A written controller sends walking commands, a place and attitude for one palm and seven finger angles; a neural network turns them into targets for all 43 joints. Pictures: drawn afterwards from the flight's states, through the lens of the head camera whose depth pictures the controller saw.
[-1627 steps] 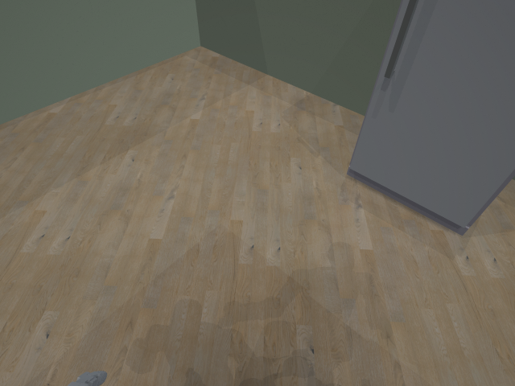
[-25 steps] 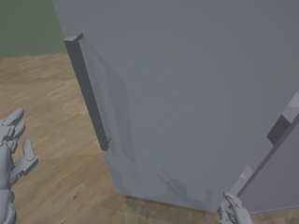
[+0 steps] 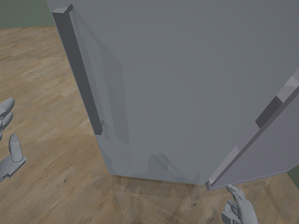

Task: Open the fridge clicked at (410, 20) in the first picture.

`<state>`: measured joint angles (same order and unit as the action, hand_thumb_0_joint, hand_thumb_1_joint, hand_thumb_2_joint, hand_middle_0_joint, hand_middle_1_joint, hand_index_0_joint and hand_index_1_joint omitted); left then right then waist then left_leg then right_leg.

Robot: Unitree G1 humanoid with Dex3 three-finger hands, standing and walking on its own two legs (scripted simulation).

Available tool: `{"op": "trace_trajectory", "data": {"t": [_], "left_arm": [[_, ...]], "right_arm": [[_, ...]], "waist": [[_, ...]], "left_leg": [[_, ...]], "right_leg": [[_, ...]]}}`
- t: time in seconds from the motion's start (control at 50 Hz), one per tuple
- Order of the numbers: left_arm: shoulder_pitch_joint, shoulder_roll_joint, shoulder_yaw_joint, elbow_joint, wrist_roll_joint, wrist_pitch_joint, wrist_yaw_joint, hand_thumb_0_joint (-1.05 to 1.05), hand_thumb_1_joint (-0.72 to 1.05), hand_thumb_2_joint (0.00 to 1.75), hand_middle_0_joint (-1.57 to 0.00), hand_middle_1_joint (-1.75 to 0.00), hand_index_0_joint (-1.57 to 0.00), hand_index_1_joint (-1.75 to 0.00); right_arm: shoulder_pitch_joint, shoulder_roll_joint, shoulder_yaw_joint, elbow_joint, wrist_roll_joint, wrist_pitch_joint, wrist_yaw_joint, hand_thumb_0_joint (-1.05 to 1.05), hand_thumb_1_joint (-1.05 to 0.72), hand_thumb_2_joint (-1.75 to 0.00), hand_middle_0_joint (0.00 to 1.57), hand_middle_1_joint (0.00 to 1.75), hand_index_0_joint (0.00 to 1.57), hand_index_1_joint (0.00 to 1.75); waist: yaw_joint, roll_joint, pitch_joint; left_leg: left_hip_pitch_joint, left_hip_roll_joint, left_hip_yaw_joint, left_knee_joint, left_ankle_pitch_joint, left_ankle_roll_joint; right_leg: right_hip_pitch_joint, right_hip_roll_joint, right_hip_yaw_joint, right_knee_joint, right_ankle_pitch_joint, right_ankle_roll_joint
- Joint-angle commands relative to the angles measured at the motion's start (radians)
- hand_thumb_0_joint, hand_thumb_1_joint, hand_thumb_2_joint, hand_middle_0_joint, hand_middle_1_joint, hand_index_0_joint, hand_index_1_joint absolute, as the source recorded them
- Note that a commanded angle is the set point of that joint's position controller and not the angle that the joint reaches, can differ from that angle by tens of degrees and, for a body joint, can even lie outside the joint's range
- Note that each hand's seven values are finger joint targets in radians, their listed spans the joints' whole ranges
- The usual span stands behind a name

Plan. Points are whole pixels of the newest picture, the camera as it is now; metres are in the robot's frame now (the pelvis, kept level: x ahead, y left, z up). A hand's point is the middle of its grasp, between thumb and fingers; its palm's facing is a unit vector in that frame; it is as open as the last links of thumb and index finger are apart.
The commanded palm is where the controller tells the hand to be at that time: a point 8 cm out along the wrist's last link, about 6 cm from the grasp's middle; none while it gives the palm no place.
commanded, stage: step back with the hand held close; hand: left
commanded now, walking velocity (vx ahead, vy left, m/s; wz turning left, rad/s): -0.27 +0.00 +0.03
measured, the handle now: (87, 86) +0.46 +0.23 +0.10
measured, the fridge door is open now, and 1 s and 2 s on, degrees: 72 72 72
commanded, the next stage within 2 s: stop stepping back and stand still in 1.10 s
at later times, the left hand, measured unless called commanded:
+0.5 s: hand out of the picture +0.11 +0.27 +0.17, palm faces +0.50 -0.74 -0.46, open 7.4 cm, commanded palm +0.03 +0.31 +0.18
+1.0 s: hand out of the picture +0.04 +0.23 +0.17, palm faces +0.36 -0.80 -0.48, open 7.4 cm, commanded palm -0.04 +0.27 +0.18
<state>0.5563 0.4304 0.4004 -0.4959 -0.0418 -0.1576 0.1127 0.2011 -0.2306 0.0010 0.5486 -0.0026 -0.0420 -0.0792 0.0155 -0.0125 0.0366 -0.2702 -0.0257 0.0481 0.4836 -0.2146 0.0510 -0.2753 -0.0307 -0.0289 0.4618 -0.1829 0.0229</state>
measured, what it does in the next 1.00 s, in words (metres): walks backwards: right foot, then left foot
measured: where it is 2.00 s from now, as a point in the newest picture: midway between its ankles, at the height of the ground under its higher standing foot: outside the picture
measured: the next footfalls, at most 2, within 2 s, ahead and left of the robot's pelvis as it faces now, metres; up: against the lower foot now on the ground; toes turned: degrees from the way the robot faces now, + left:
right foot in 0.64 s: -0.15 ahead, -0.14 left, +0.00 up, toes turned +6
left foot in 0.80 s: -0.02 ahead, +0.08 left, +0.00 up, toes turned +7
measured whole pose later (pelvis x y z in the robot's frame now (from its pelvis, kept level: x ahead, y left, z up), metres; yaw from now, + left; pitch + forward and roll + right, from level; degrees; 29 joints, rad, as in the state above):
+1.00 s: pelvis -0.18 -0.03 +0.00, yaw +0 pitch +0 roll -3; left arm 0.52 0.48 0.45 -0.54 -0.05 -0.21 0.11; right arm 0.12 -0.18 0.00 0.54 -0.01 -0.15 -0.04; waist -0.01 -0.01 0.04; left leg -0.38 0.08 0.09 0.38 -0.01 0.04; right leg -0.37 0.07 -0.01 0.83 -0.47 0.02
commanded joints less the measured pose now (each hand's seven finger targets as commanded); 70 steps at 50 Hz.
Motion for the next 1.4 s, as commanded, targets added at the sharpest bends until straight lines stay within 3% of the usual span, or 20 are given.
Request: {"op": "trace_trajectory", "data": {"t": [0.0, 0.12, 0.28, 0.34, 0.42, 0.5, 0.58, 0.64, 0.7, 0.74, 0.78, 0.82, 0.92, 1.02, 1.06, 1.1, 1.12, 1.2, 1.32, 1.38], "left_arm": [[-0.044, 0.161, 0.162, -0.224, 0.003, -0.091, 0.037, 0.00, 0.90, 0.90, -0.20, -0.30, -0.20, -0.30], [-0.110, 0.116, 0.148, -0.140, 0.033, -0.109, 0.034, 0.00, 0.90, 0.90, -0.20, -0.30, -0.20, -0.30], [-0.204, 0.159, 0.133, -0.245, 0.030, -0.151, 0.042, 0.00, 0.90, 0.90, -0.20, -0.30, -0.20, -0.30], [-0.186, 0.185, 0.161, -0.275, 0.024, -0.165, 0.057, 0.00, 0.90, 0.90, -0.20, -0.30, -0.20, -0.30], [-0.142, 0.167, 0.211, -0.269, 0.048, -0.188, 0.054, 0.00, 0.90, 0.90, -0.20, -0.30, -0.20, -0.30], [-0.103, 0.147, 0.213, -0.191, 0.048, -0.192, 0.036, 0.00, 0.90, 0.90, -0.20, -0.30, -0.20, -0.30], [-0.050, 0.131, 0.161, -0.178, 0.001, -0.192, 0.022, 0.00, 0.90, 0.90, -0.20, -0.30, -0.20, -0.30], [-0.117, 0.180, 0.154, -0.222, 0.001, -0.215, 0.028, 0.00, 0.90, 0.90, -0.20, -0.30, -0.20, -0.30], [-0.223, 0.218, 0.154, -0.247, 0.009, -0.196, 0.035, 0.00, 0.90, 0.90, -0.20, -0.30, -0.20, -0.30], [-0.182, 0.252, 0.193, -0.226, 0.009, -0.179, 0.028, 0.00, 0.90, 0.90, -0.20, -0.30, -0.20, -0.30], [-0.168, 0.223, 0.171, -0.258, 0.006, -0.168, 0.031, 0.00, 0.90, 0.90, -0.20, -0.30, -0.20, -0.30], [-0.094, 0.184, 0.156, -0.236, -0.009, -0.156, 0.032, 0.00, 0.90, 0.90, -0.20, -0.30, -0.20, -0.30], [0.032, 0.154, 0.172, -0.235, -0.025, -0.106, 0.025, 0.00, 0.90, 0.90, -0.20, -0.30, -0.20, -0.30], [0.004, 0.166, 0.177, -0.225, -0.029, -0.068, 0.036, 0.00, 0.90, 0.90, -0.20, -0.30, -0.20, -0.30], [-0.029, 0.181, 0.175, -0.243, -0.028, -0.070, 0.036, 0.00, 0.90, 0.90, -0.20, -0.30, -0.20, -0.30], [-0.061, 0.264, 0.185, -0.295, -0.001, -0.082, 0.044, 0.00, 0.90, 0.90, -0.20, -0.30, -0.20, -0.30], [-0.113, 0.270, 0.191, -0.306, 0.000, -0.085, 0.062, 0.00, 0.90, 0.90, -0.20, -0.30, -0.20, -0.30], [-0.141, 0.183, 0.110, -0.251, 0.025, -0.075, 0.059, 0.00, 0.90, 0.90, -0.20, -0.30, -0.20, -0.30], [-0.184, 0.154, 0.090, -0.187, 0.037, -0.074, 0.096, 0.00, 0.90, 0.90, -0.20, -0.30, -0.20, -0.30], [-0.135, 0.203, 0.142, -0.233, 0.038, -0.096, 0.086, 0.00, 0.90, 0.90, -0.20, -0.30, -0.20, -0.30]], "right_arm": [[-0.097, -0.133, -0.050, -0.172, -0.002, -0.067, -0.017, 0.00, -0.90, -0.90, 0.20, 0.30, 0.20, 0.30], [-0.080, -0.147, -0.057, -0.156, 0.006, -0.095, -0.013, 0.00, -0.90, -0.90, 0.20, 0.30, 0.20, 0.30], [-0.057, -0.115, -0.051, -0.129, -0.007, -0.121, 0.000, 0.00, -0.90, -0.90, 0.20, 0.30, 0.20, 0.30], [-0.055, -0.118, -0.049, -0.117, -0.008, -0.130, -0.002, 0.00, -0.90, -0.90, 0.20, 0.30, 0.20, 0.30], [-0.075, -0.144, -0.059, -0.139, -0.004, -0.154, -0.009, 0.00, -0.90, -0.90, 0.20, 0.30, 0.20, 0.30], [-0.060, -0.135, -0.079, -0.121, -0.007, -0.166, 0.006, 0.00, -0.90, -0.90, 0.20, 0.30, 0.20, 0.30], [-0.060, -0.114, -0.072, -0.079, -0.009, -0.180, 0.019, 0.00, -0.90, -0.90, 0.20, 0.30, 0.20, 0.30], [-0.029, -0.070, -0.060, -0.033, -0.009, -0.154, 0.018, 0.00, -0.90, -0.90, 0.20, 0.30, 0.20, 0.30], [-0.101, -0.089, -0.070, -0.078, 0.021, -0.152, -0.010, 0.00, -0.90, -0.90, 0.20, 0.30, 0.20, 0.30], [-0.124, -0.084, -0.054, -0.089, 0.009, -0.145, -0.020, 0.00, -0.90, -0.90, 0.20, 0.30, 0.20, 0.30], [-0.108, -0.100, -0.043, -0.087, 0.007, -0.127, -0.026, 0.00, -0.90, -0.90, 0.20, 0.30, 0.20, 0.30], [-0.075, -0.091, -0.058, -0.081, -0.005, -0.127, 0.008, 0.00, -0.90, -0.90, 0.20, 0.30, 0.20, 0.30], [-0.086, -0.106, -0.073, -0.106, -0.005, -0.140, 0.033, 0.00, -0.90, -0.90, 0.20, 0.30, 0.20, 0.30], [-0.139, -0.118, -0.073, -0.136, 0.000, -0.124, 0.013, 0.00, -0.90, -0.90, 0.20, 0.30, 0.20, 0.30], [-0.140, -0.104, -0.074, -0.133, 0.000, -0.123, 0.006, 0.00, -0.90, -0.90, 0.20, 0.30, 0.20, 0.30], [-0.113, -0.064, -0.065, -0.108, 0.002, -0.121, 0.012, 0.00, -0.90, -0.90, 0.20, 0.30, 0.20, 0.30], [-0.101, -0.072, -0.058, -0.064, -0.022, -0.126, 0.015, 0.00, -0.90, -0.90, 0.20, 0.30, 0.20, 0.30], [-0.081, -0.043, -0.031, -0.058, -0.020, -0.114, -0.006, 0.00, -0.90, -0.90, 0.20, 0.30, 0.20, 0.30], [0.004, -0.105, -0.040, -0.058, -0.010, -0.143, -0.028, 0.00, -0.90, -0.90, 0.20, 0.30, 0.20, 0.30], [-0.024, -0.132, -0.053, -0.103, 0.006, -0.154, -0.009, 0.00, -0.90, -0.90, 0.20, 0.30, 0.20, 0.30]], "waist": [[0.024, 0.161, -0.182], [0.006, 0.120, -0.053], [-0.013, -0.046, -0.075], [-0.016, 0.032, -0.118], [0.009, 0.326, -0.138], [0.007, 0.208, -0.081], [0.001, 0.179, -0.082], [-0.003, -0.036, -0.225], [0.007, -0.280, -0.297], [0.004, -0.115, -0.247], [-0.005, 0.119, -0.288], [0.009, 0.302, -0.380], [0.009, 0.212, -0.197], [0.021, 0.212, -0.108], [0.022, 0.147, -0.114], [0.043, -0.277, -0.082], [0.029, -0.194, -0.058], [-0.020, -0.090, -0.153], [-0.021, 0.002, -0.192], [0.008, 0.182, -0.163]], "left_leg": [[-0.184, 0.166, -0.174, -0.173, 0.132, 0.032], [-0.510, 0.189, -0.228, -0.227, -0.442, 0.078], [-0.177, 0.043, -0.129, 0.084, -0.290, 0.005], [-0.100, 0.055, -0.149, 0.031, -0.231, -0.001], [-0.554, 0.269, -0.370, -0.319, -0.591, 0.100], [-0.546, 0.297, -0.345, -0.271, -0.498, 0.120], [-0.132, 0.232, -0.255, -0.176, -0.243, 0.023], [0.117, 0.133, -0.052, 0.130, 0.266, -0.041], [0.013, 0.031, 0.035, 0.207, 0.041, -0.038], [0.046, 0.040, 0.030, 0.102, 0.148, -0.036], [0.238, 0.118, -0.017, -0.029, 0.734, -0.013], [0.395, 0.315, -0.180, -0.064, 1.041, 0.067], [-0.019, 0.346, -0.153, -0.261, 0.274, 0.104], [-0.376, 0.278, -0.104, -0.359, -0.420, 0.025], [-0.326, 0.187, -0.049, -0.183, -0.397, -0.031], [-0.168, -0.032, 0.016, 0.560, -0.287, -0.116], [-0.254, -0.033, -0.065, 0.781, -0.293, -0.112], [-0.174, 0.019, 0.004, 0.596, -0.207, -0.090], [0.078, 0.014, 0.003, -0.149, -0.131, -0.025], [0.148, 0.270, -0.273, -0.163, 0.263, 0.052]], "right_leg": [[0.262, 0.024, 0.031, 0.156, 0.185, 0.002], [0.322, 0.035, 0.072, 0.226, 0.066, 0.001], [-0.091, -0.110, 0.259, -0.096, -0.220, -0.081], [-0.120, -0.079, 0.191, -0.059, -0.182, -0.066], [0.311, 0.106, 0.041, 0.408, -0.048, 0.009], [0.273, 0.122, 0.047, 0.406, -0.180, -0.002], [0.011, 0.079, 0.023, -0.046, -0.224, -0.042], [-0.047, -0.144, 0.260, -0.154, 0.407, -0.063], [0.110, -0.148, 0.164, 0.006, 1.116, 0.084], [0.066, -0.125, 0.165, 0.041, 0.978, 0.027], [-0.001, -0.004, 0.096, 0.156, 0.767, 0.039], [-0.144, 0.082, 0.089, 0.355, -0.239, 0.020], [-0.009, 0.088, 0.025, 0.425, -0.288, 0.000], [0.238, 0.113, -0.091, 0.203, -0.232, -0.029], [0.180, 0.049, -0.026, -0.024, -0.263, -0.054], [-0.278, -0.376, 0.554, -0.428, -0.405, -0.206], [-0.300, -0.411, 0.482, -0.393, -0.139, -0.229], [-0.062, -0.215, 0.193, -0.154, 0.337, -0.153], [0.068, -0.125, 0.165, -0.061, -0.020, -0.086], [-0.089, 0.030, 0.031, 0.198, -0.128, -0.010]]}}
